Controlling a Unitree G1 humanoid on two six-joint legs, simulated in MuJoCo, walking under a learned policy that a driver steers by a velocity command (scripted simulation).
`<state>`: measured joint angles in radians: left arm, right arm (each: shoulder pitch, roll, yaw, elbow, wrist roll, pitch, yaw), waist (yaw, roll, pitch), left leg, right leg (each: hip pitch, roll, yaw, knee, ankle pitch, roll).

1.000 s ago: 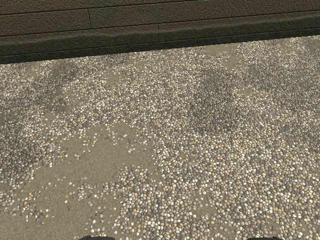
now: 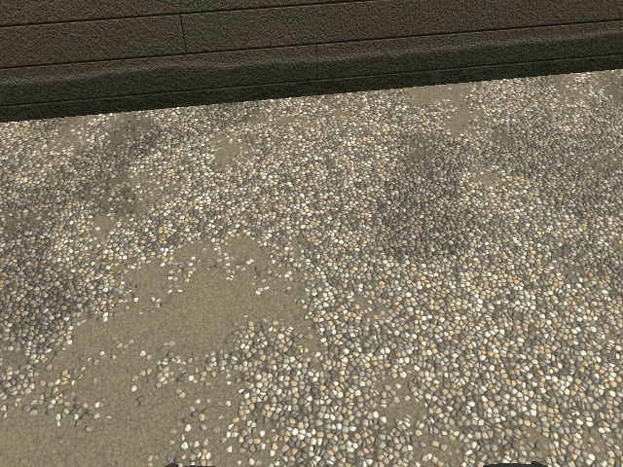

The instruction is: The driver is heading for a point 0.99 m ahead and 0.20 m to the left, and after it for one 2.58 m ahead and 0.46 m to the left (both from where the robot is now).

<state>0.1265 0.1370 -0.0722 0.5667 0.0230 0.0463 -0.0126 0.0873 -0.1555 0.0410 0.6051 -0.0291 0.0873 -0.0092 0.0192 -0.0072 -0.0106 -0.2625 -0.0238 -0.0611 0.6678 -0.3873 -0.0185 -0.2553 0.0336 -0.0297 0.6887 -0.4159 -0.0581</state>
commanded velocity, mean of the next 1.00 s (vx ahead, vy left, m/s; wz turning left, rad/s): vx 0.50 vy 0.00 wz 0.00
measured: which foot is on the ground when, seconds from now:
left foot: down 0.00-1.00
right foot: down 0.00-1.00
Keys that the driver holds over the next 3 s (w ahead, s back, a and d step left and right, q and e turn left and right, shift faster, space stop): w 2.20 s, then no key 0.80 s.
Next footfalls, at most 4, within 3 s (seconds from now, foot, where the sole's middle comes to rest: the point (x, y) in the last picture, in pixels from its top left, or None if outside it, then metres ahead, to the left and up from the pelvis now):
none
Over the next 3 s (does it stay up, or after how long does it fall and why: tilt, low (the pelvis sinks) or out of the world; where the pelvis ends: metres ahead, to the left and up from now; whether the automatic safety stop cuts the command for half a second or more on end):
stays up -0.01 -0.01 0.02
